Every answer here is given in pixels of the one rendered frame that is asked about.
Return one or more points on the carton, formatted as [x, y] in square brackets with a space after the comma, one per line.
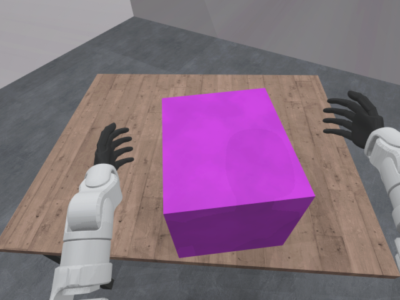
[231, 178]

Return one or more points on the left robot hand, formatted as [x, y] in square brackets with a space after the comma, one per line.
[105, 153]

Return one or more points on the left robot forearm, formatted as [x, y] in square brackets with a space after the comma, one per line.
[88, 230]

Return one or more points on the right robot forearm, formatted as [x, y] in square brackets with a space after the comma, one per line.
[383, 150]

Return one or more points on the table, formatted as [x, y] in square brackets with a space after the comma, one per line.
[338, 234]

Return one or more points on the right robot hand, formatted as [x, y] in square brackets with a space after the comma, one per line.
[365, 118]

